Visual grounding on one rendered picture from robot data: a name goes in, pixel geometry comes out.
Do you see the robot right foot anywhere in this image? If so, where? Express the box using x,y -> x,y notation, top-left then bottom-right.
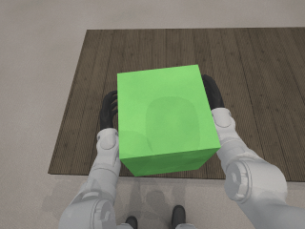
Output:
172,205 -> 186,229

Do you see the carton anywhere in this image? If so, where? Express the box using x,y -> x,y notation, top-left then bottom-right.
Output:
117,64 -> 221,177

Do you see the right robot forearm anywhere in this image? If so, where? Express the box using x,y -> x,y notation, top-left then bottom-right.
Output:
211,108 -> 288,198

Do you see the left robot hand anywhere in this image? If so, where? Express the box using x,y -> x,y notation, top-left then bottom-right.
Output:
99,90 -> 118,131

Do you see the robot foot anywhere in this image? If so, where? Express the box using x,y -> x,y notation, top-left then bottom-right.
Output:
172,205 -> 186,229
125,216 -> 138,229

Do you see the left robot upper arm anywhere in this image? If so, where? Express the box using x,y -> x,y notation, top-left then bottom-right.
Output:
58,198 -> 117,229

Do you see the right robot upper arm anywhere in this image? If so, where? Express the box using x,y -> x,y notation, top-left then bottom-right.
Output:
224,159 -> 305,229

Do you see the robot left foot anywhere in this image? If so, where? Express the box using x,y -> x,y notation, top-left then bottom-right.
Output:
125,216 -> 138,229

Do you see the right robot hand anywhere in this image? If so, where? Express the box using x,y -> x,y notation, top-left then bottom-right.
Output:
201,74 -> 225,110

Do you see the left robot forearm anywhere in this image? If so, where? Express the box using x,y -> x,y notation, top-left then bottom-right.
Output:
58,128 -> 121,229

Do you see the table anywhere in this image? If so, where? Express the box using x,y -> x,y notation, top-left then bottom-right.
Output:
48,27 -> 305,182

